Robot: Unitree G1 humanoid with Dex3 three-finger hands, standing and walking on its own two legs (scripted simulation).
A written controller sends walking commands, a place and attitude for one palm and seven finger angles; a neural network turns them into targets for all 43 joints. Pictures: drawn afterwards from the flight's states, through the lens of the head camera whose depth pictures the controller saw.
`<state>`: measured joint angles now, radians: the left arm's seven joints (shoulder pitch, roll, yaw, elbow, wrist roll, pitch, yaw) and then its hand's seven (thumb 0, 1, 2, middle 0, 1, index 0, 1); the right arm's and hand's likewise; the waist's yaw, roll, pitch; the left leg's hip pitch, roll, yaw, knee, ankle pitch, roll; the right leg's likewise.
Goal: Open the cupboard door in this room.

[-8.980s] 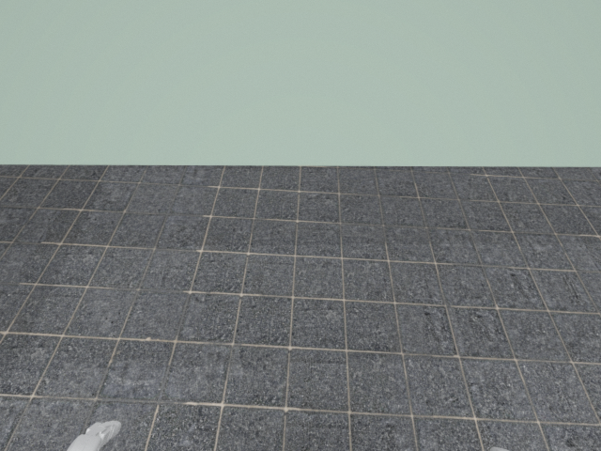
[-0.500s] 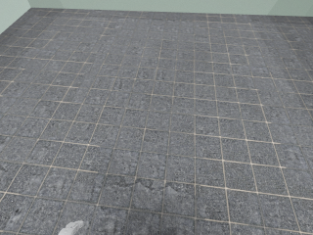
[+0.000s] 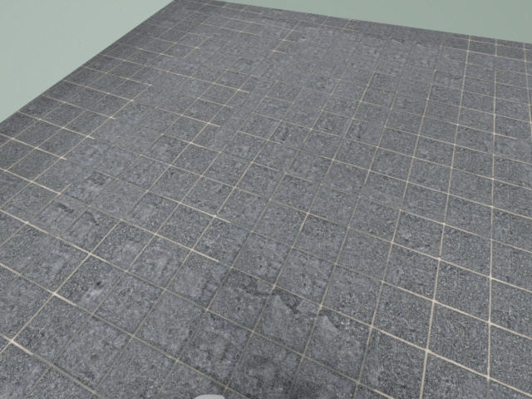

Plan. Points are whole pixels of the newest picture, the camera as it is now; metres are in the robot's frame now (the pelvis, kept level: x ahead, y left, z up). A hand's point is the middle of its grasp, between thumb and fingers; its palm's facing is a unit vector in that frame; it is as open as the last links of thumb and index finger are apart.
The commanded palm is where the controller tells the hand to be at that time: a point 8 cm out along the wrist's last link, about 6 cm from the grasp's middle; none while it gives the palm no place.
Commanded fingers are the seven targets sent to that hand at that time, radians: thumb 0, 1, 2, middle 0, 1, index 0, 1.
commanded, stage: turn or walk to find it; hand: left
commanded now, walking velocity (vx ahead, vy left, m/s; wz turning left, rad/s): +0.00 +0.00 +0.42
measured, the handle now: out of the picture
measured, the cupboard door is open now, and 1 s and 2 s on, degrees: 0 0 0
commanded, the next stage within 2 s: stand and wait in 1.64 s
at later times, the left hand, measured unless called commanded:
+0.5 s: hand out of the picture +0.05 +0.24 -0.16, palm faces +0.20 -0.94 -0.26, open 7.4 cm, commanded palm none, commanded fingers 0.00 0.90 0.90 -0.20 -0.30 -0.20 -0.30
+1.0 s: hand out of the picture -0.10 +0.18 -0.17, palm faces +0.45 -0.86 -0.24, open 7.4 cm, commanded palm none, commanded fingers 0.00 0.90 0.90 -0.20 -0.30 -0.20 -0.30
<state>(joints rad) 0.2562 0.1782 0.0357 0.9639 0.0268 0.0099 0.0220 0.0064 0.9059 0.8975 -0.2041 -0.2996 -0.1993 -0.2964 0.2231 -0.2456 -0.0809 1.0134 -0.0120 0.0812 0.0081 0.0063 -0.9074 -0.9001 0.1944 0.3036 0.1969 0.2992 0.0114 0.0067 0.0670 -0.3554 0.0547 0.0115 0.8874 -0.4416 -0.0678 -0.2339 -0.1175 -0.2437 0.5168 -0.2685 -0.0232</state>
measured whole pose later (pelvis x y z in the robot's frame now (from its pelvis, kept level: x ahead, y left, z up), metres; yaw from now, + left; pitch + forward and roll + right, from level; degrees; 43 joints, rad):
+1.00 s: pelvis -0.06 -0.01 +0.00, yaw +25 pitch -1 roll +1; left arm 0.25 0.19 0.04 0.96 0.03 0.01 0.02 0.01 0.91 0.90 -0.20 -0.30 -0.20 -0.30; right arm 0.21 -0.24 -0.08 1.01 -0.01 0.08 0.01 0.01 -0.91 -0.90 0.19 0.30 0.20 0.30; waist 0.01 0.00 0.07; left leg -0.34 0.05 0.02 0.86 -0.45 -0.06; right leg -0.24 -0.12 -0.25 0.53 -0.26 -0.02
